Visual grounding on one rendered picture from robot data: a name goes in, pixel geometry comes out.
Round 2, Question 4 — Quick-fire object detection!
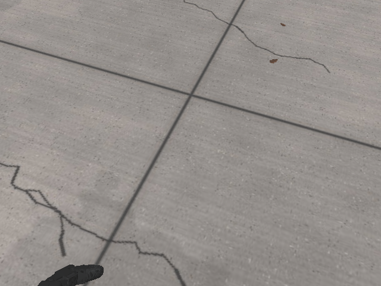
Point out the left robot hand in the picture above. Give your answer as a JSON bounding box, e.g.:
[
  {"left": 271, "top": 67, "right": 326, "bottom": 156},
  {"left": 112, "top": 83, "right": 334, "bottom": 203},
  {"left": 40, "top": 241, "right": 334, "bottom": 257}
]
[{"left": 38, "top": 265, "right": 104, "bottom": 286}]

